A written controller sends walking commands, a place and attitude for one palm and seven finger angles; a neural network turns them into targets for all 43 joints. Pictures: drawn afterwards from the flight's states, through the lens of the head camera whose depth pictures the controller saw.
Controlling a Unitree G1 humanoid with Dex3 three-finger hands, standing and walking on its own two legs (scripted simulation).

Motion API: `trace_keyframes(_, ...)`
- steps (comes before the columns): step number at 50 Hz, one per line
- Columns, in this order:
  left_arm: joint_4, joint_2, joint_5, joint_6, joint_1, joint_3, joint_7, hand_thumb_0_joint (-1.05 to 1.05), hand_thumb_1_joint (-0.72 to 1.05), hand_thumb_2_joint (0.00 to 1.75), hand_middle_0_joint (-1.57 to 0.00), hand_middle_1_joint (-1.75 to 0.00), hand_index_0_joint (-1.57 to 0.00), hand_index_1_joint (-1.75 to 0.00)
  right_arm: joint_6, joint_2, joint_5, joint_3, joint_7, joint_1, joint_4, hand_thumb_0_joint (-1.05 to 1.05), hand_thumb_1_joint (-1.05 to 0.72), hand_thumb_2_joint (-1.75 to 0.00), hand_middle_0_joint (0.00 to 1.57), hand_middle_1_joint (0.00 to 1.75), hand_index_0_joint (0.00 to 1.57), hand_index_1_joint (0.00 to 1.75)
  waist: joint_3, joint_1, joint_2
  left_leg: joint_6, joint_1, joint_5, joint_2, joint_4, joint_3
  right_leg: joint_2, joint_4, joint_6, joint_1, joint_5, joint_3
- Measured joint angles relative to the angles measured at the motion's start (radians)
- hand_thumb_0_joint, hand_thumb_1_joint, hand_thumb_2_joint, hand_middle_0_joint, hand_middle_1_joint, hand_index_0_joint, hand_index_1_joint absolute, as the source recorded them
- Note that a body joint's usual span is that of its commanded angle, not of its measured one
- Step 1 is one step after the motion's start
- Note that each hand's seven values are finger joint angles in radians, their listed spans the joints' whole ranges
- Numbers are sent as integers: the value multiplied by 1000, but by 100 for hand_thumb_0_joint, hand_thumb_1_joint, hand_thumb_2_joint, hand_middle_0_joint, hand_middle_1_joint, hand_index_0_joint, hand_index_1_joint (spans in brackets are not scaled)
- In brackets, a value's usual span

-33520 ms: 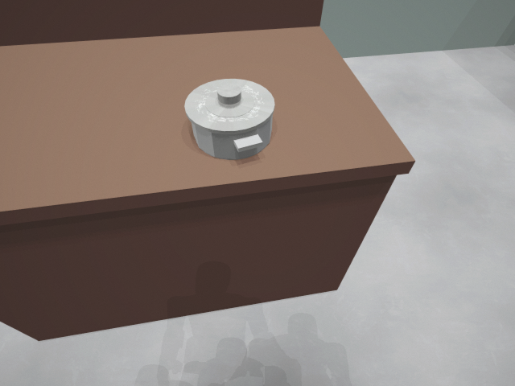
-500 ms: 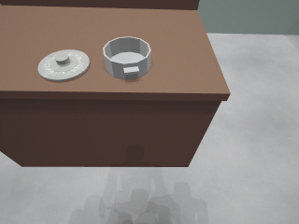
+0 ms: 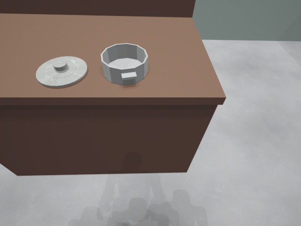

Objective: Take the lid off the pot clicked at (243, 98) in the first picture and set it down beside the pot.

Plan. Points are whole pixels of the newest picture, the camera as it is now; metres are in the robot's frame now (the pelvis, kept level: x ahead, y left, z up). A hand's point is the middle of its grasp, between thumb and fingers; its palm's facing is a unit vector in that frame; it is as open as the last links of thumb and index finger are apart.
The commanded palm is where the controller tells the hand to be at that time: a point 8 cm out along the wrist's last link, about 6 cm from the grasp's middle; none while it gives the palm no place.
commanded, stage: look to check the result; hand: left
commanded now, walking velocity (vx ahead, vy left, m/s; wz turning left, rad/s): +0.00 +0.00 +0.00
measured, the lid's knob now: (60, 65) +0.65 +0.37 +0.04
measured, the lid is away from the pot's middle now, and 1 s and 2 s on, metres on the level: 0.25 0.25 0.25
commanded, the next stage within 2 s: stand and wait in 0.20 s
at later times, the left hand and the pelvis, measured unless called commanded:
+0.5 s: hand out of the picture -0.01 +0.17 -0.18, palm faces +0.02 -0.98 -0.18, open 7.3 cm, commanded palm none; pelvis -0.01 +0.00 +0.00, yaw +0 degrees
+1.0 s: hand out of the picture -0.01 +0.17 -0.18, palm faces +0.02 -0.98 -0.19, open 7.3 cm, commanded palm none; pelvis -0.02 +0.00 +0.00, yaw -1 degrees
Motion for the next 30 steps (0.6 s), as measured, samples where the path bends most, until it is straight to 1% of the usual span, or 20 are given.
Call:
trace_keyframes(16,38,-20,2,0,42,-8,0,1,93,90,-20,-30,-20,-30,-2,14,2,4,0,11,19,0,-91,-90,20,30,20,30,9,5,0,4,-1,19,-2,-14,6,-2,-12,4,-4,20,6)
trace_keyframes(30,49,-26,3,-1,46,-9,0,1,93,90,-20,-30,-20,-30,-6,20,2,5,-1,11,21,0,-91,-90,20,30,20,30,8,5,-3,7,-7,29,-5,-17,10,-5,-10,6,-13,29,9)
